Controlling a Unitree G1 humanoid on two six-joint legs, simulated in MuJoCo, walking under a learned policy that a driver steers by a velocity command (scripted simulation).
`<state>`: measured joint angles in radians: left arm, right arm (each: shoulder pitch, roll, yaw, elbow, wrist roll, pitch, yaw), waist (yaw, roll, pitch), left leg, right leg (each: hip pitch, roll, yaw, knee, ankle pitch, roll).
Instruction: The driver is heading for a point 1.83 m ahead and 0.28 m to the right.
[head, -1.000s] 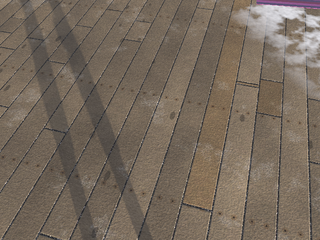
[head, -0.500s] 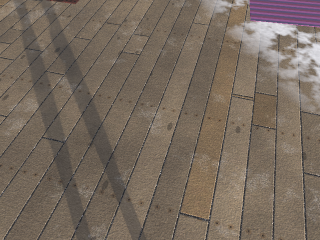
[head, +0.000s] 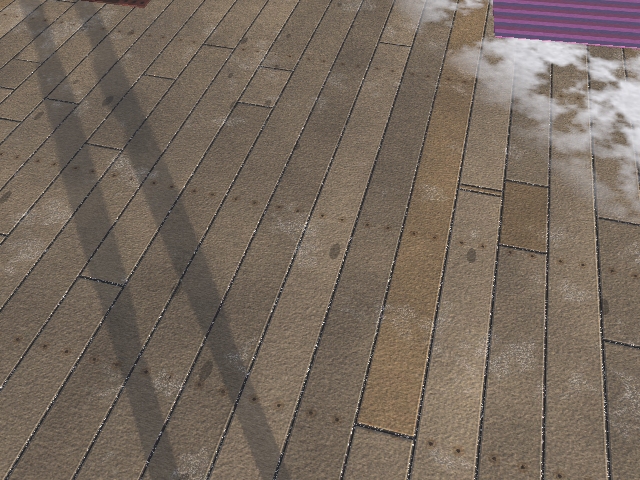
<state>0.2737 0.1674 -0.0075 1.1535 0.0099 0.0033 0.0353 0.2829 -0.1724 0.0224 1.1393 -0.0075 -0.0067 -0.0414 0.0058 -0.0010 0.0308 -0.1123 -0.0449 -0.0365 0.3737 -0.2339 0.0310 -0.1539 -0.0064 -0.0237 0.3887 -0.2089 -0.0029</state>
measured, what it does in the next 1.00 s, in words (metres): walks ahead: left foot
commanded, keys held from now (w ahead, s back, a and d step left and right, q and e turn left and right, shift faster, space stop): no key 0.06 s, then w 0.94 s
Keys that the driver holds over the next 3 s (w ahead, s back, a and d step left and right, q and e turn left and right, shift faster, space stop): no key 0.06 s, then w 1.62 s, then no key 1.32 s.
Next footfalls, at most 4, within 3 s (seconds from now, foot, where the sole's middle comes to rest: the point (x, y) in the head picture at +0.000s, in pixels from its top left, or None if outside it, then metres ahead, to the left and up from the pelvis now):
0.76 left None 0.41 0.03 -0.78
1.30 right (393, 389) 0.73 -0.13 -0.78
1.84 left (321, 289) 1.02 0.04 -0.78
2.24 right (398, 304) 0.97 -0.16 -0.78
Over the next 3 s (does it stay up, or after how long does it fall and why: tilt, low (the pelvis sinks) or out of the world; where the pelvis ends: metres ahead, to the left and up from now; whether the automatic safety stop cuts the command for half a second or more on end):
stays up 0.96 -0.06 0.00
